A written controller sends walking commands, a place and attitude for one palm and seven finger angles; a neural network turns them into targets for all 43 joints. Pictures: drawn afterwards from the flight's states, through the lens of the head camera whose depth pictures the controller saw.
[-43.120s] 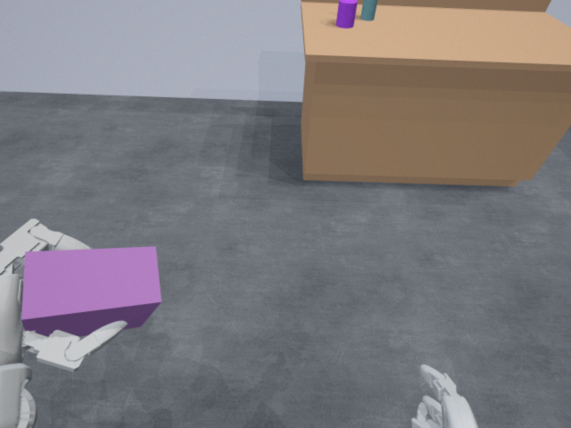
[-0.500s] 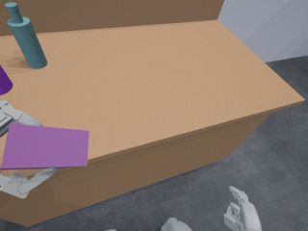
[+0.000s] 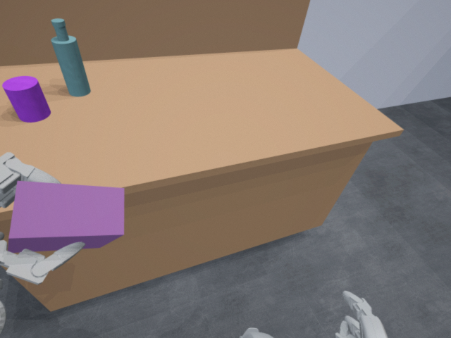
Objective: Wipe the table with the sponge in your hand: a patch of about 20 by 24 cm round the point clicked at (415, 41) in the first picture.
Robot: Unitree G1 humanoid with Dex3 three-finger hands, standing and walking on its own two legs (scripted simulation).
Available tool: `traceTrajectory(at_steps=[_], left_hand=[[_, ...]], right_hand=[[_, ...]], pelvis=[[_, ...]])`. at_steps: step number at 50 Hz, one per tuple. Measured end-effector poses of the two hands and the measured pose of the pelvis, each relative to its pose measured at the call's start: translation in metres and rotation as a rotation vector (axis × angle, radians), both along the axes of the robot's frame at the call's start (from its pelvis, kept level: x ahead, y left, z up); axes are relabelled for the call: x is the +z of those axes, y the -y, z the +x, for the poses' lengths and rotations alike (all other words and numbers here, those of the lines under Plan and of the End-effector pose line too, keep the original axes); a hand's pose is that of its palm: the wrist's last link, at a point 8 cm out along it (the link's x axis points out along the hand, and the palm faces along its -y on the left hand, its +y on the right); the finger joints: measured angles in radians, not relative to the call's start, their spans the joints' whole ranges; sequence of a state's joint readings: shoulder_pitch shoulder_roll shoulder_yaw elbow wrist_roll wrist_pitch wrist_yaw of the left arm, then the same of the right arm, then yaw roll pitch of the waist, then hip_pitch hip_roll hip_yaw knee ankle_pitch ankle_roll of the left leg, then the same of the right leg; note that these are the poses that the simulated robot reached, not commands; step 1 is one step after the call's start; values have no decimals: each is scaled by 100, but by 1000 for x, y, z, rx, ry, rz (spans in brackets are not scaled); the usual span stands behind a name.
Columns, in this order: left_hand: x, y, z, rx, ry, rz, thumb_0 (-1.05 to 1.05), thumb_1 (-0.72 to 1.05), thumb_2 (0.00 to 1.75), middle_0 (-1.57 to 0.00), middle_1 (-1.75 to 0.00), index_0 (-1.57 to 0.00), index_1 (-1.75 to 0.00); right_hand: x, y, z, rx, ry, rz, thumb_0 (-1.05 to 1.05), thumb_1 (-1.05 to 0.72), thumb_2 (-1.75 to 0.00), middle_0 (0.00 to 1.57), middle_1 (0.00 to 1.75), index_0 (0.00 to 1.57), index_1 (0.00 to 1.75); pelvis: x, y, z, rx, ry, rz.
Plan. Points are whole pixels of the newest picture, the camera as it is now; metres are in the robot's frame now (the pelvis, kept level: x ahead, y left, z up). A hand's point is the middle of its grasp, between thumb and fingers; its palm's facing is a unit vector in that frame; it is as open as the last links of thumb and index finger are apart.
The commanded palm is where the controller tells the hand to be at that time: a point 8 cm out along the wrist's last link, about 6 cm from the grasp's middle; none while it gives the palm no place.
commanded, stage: stop stepping back and stand still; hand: left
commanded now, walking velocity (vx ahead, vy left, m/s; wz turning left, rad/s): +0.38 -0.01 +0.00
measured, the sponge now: (81, 220) +0.23 +0.21 +0.16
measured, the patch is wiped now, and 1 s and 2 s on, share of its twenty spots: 1.00 1.00 1.00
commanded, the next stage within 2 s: stand and wait in 0.80 s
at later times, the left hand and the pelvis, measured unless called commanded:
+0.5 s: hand (8, 291) +0.12 +0.22 +0.20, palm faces +0.42 -0.82 -0.38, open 10.3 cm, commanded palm +0.07 +0.25 +0.21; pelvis -0.09 -0.03 +0.02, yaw -1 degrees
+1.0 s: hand (40, 315) +0.11 +0.19 +0.19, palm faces +0.43 -0.84 -0.34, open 10.3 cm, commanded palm +0.06 +0.23 +0.21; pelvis -0.10 -0.05 +0.02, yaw +1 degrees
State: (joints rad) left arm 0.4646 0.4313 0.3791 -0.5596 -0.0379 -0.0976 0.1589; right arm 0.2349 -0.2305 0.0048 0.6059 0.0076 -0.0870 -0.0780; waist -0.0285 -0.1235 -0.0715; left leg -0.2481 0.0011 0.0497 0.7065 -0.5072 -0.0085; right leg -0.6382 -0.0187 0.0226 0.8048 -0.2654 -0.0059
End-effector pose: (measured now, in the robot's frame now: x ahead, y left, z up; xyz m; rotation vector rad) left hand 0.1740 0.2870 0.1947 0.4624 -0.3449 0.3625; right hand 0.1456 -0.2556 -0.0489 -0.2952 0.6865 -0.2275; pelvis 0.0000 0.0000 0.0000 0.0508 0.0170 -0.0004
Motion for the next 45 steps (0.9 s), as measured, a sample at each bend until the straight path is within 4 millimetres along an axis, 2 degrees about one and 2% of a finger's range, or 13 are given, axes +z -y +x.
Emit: traceTrajectory(at_steps=[5, 8, 10, 12, 18, 22, 25, 27, 31, 35, 39, 45], left_hand=[[3, -6, -26, 78, -2, -47, -1, -54, 107, -71, -132, -73, -133], [5, 3, -40, 72, 14, -45, -1, -54, 107, -71, -133, -73, -133], [2, 11, -47, 48, 31, -35, -1, -54, 107, -71, -133, -73, -133], [0, 19, -55, 10, 30, -51, -1, -54, 107, -71, -133, -73, -133], [5, 29, -84, -68, 34, -5, -1, -54, 107, -71, -132, -73, -133], [14, 24, -89, -23, 4, 45, -1, -54, 107, -72, -132, -74, -133], [16, 24, -91, 25, -24, 5, -1, -54, 107, -72, -132, -74, -133], [14, 29, -93, 46, -41, -15, -1, -54, 107, -71, -132, -73, -133], [2, 51, -101, 17, -48, -37, -1, -54, 107, -71, -133, -73, -134], [0, 66, -111, -38, -67, -83, -1, -54, 107, -71, -133, -73, -133], [10, 66, -115, -54, -34, -34, -1, -54, 107, -71, -132, -74, -133], [18, 54, -108, 38, -41, 21, -1, -54, 107, -71, -132, -74, -133]], right_hand=[[-7, -2, -45, -17, -12, 71, 1, -90, -90, 20, 30, 20, 30], [-22, -3, -64, 21, -56, 91, 1, -90, -90, 20, 30, 20, 30], [-35, -1, -71, 40, -82, 91, 1, -90, -90, 20, 30, 20, 30], [-38, -1, -78, 36, -109, 97, 2, -90, -90, 20, 30, 20, 30], [-22, -7, -93, 18, -44, 86, 2, -90, -90, 20, 30, 20, 30], [-12, -12, -102, 9, 24, 140, 2, -90, -90, 20, 30, 20, 30], [-10, -12, -111, 25, 14, 169, 2, -90, -90, 20, 30, 20, 30], [-11, -8, -114, 40, 8, 172, 1, -90, -90, 20, 30, 20, 30], [-24, 12, -115, 68, -29, 138, 1, -90, -90, 20, 30, 20, 30], [-12, 31, -119, 31, -78, 94, 2, -90, -90, 20, 30, 20, 30], [2, 45, -115, 8, -20, 24, 2, -90, -90, 20, 30, 20, 30], [2, 46, -104, 1, 45, 65, 2, -90, -90, 20, 30, 20, 30]], pelvis=[[10, 5, -14, 14, 35, -15], [6, 10, -24, 31, 48, -41], [-2, 13, -37, 36, 54, -68], [-4, 13, -50, 41, 61, -84], [-3, 13, -78, -2, 36, -60], [8, 20, -87, -23, 43, -32], [18, 27, -90, -18, 41, -48], [19, 33, -92, -15, 43, -58], [8, 44, -102, 6, 56, -77], [17, 48, -106, 5, 45, -60], [15, 46, -106, -2, 27, -61], [16, 53, -102, 9, 61, -47]])
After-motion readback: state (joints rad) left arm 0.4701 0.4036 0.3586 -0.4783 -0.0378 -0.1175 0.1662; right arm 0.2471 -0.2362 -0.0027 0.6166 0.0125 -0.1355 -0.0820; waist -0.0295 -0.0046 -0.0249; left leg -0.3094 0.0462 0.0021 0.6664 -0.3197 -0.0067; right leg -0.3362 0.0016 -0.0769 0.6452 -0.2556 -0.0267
